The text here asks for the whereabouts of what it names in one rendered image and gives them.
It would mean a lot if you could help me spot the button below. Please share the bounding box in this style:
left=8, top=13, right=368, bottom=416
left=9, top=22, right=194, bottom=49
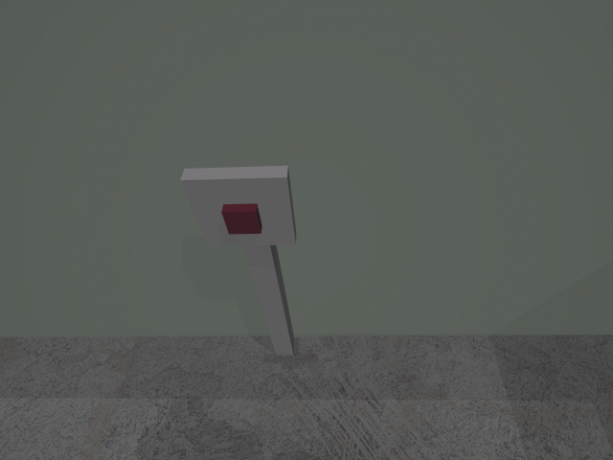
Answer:
left=221, top=203, right=262, bottom=234

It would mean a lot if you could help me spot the panel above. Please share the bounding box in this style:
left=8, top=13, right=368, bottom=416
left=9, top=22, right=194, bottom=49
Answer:
left=180, top=166, right=296, bottom=356

